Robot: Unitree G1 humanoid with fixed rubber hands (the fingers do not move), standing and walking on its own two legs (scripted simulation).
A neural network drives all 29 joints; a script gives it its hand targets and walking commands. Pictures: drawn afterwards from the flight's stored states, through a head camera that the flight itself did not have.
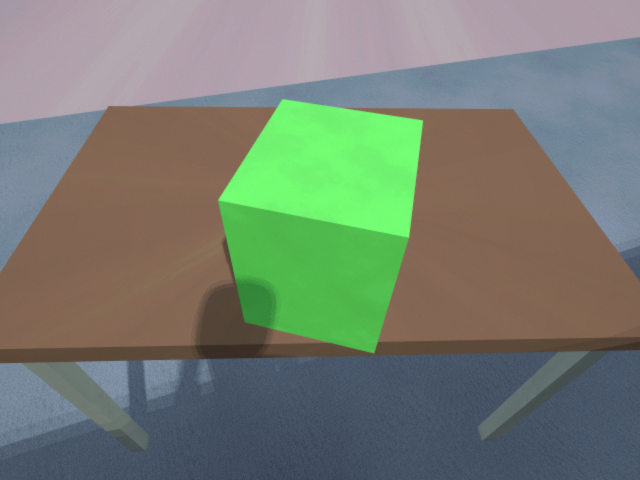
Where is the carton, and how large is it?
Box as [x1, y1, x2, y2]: [218, 99, 422, 352]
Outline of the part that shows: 282,99 218,200 244,320 246,322 373,352 408,238 422,120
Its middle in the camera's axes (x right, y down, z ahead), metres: +0.02 -0.02 +0.58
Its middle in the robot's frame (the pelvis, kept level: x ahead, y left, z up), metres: +0.46 -0.02 +0.06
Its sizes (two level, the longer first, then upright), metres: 0.234 0.208 0.259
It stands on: a table, 0.70 m high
